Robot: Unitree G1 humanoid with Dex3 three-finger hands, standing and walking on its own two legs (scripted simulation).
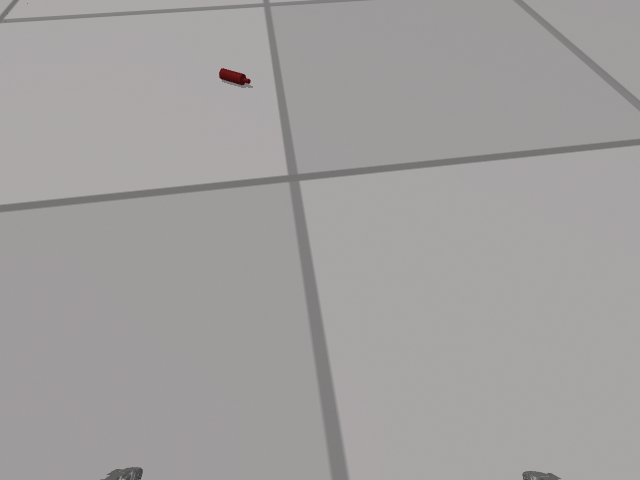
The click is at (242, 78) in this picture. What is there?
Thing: lying bottle
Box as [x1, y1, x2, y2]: [219, 68, 250, 84]
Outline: 219,72 220,78 239,84 243,84 245,82 249,83 250,81 245,77 244,74 223,68
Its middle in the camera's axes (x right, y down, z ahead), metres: -0.51 -0.95 +2.31
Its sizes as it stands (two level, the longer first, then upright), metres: 0.194 0.063 0.063
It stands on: the floor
